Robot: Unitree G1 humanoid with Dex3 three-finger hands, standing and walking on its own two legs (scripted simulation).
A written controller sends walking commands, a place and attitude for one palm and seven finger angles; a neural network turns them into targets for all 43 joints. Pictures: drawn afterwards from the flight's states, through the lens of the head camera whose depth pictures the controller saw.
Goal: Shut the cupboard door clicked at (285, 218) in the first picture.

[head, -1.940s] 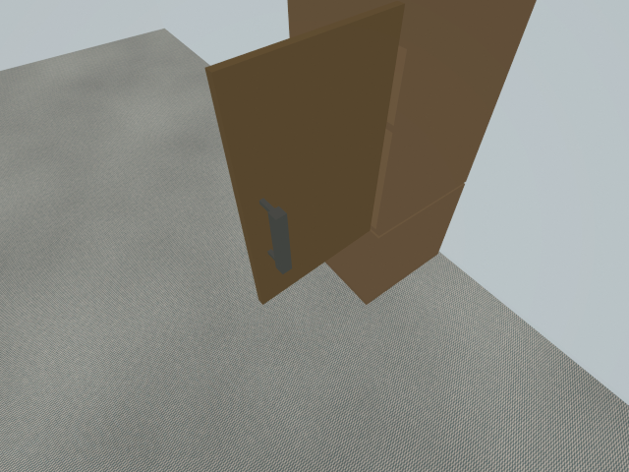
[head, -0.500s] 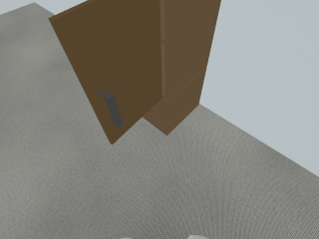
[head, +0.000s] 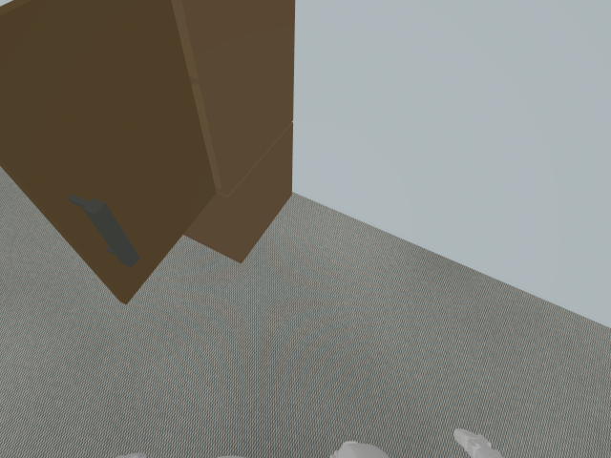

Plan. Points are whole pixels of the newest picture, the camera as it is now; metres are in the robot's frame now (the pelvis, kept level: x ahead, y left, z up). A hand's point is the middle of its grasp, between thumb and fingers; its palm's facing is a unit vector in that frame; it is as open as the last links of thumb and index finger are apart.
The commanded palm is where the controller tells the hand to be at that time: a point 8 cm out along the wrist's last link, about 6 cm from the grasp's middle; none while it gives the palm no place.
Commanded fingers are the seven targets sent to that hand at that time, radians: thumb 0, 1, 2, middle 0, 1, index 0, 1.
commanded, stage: walk to a spot facing it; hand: left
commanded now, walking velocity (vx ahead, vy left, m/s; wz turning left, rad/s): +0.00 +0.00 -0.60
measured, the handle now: (104, 231) +0.45 +0.40 -0.09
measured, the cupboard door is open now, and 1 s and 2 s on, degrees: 93 93 93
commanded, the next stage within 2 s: turn to face it in 1.66 s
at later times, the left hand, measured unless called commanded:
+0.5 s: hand (216, 450) +0.14 +0.14 -0.17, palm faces -0.27 -0.93 -0.23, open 7.4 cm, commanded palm none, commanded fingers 0.00 0.90 0.90 -0.20 -0.30 -0.20 -0.30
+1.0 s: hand (358, 338) +0.32 -0.06 -0.15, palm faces -0.60 -0.76 -0.24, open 7.4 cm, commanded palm none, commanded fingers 0.00 0.90 0.90 -0.20 -0.30 -0.20 -0.30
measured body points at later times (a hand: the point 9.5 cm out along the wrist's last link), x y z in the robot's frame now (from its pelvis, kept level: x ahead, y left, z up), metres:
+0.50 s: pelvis +0.02 -0.04 +0.00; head +0.08 -0.04 +0.45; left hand +0.15 +0.19 -0.15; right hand +0.05 -0.32 -0.13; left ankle +0.06 +0.08 -0.73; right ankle -0.01 -0.14 -0.73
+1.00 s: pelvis +0.11 -0.15 +0.00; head +0.15 -0.20 +0.44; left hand +0.35 -0.02 -0.13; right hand -0.05 -0.37 -0.15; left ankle +0.15 +0.01 -0.65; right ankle +0.05 -0.23 -0.73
